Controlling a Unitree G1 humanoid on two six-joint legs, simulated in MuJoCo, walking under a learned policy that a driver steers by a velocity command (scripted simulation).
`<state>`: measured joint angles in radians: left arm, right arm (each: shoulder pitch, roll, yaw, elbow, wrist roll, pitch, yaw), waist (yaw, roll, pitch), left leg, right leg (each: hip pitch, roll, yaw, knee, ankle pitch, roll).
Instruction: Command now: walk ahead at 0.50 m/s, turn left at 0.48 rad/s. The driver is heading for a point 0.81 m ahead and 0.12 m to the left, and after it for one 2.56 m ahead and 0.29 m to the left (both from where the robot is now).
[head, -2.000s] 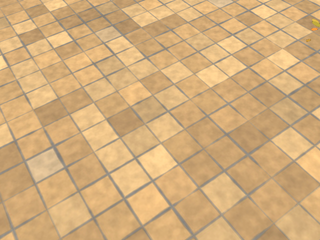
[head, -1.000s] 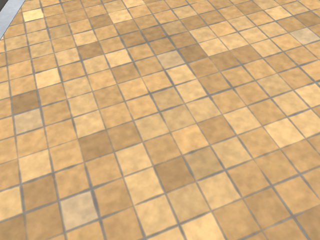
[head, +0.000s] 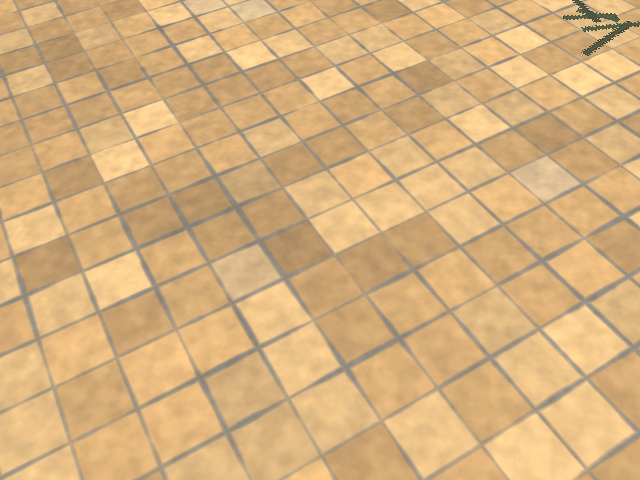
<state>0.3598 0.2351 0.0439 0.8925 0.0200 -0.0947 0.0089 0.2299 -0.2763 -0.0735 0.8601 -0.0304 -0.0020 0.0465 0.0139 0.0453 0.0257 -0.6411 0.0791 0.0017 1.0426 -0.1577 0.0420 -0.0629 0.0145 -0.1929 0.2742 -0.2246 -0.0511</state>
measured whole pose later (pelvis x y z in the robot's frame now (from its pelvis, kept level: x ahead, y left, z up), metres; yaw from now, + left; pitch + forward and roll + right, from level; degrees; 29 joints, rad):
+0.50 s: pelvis +0.25 +0.08 +0.00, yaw +18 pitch +1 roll +0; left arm 0.15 0.26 0.04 0.77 0.05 -0.03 -0.01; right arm 0.33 -0.27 -0.07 0.87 0.00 -0.04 0.01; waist -0.02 -0.03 0.06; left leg -0.15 -0.14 -0.03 0.33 -0.18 0.14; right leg -0.62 -0.14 0.03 1.02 -0.22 0.04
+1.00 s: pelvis +0.55 +0.09 -0.01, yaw +7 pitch +0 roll +0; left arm 0.31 0.27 0.06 0.87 0.00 -0.04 -0.02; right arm 0.21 -0.26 -0.02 0.81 -0.05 -0.06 0.01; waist 0.00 0.03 0.06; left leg -0.50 0.05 -0.04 1.14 -0.30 0.01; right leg -0.23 0.14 0.00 0.40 -0.16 -0.13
